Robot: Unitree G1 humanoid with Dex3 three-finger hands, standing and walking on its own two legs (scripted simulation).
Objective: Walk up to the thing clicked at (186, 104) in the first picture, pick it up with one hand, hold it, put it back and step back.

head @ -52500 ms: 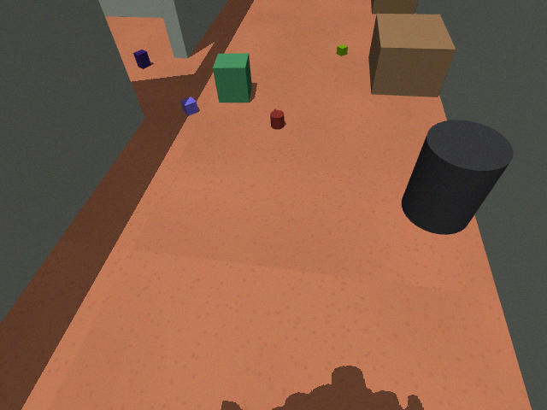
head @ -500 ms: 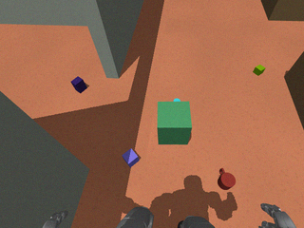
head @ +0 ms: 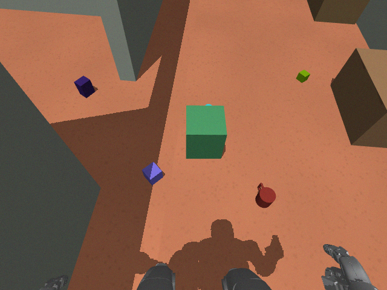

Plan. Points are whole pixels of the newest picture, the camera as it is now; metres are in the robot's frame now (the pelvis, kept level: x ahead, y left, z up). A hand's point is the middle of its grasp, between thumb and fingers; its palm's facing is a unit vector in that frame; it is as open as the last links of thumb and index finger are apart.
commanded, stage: step back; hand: left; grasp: from above
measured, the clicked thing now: (152, 173) +0.68 +0.23 -0.72
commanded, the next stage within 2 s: stand in 2.00 s
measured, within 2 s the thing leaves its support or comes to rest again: neither
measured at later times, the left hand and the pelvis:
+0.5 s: hand out of the picture -0.04 +0.25 -0.15, palm faces +0.09 -0.92 -0.38, open 7.4 cm; pelvis -0.17 -0.03 -0.01, yaw +5 degrees
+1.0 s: hand out of the picture -0.31 +0.18 -0.13, palm faces +0.04 -0.90 -0.43, open 7.4 cm; pelvis -0.33 -0.10 +0.00, yaw +1 degrees
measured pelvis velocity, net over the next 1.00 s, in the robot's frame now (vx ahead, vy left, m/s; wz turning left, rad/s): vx -0.33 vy -0.10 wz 0.03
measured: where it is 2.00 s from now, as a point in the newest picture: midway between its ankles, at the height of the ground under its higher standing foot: outside the picture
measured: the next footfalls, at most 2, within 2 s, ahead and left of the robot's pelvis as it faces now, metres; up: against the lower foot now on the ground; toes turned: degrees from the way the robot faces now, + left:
right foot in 0.06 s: -0.01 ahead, -0.15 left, +0.00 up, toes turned +3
left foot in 0.42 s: -0.13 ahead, +0.08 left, +0.00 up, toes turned +2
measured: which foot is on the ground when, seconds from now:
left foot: down 0.00-0.10, up 0.12-0.40, down 0.42-0.84, up 0.86-1.00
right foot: up 0.00-0.04, down 0.06-0.44, up 0.46-0.78, down 0.80-1.00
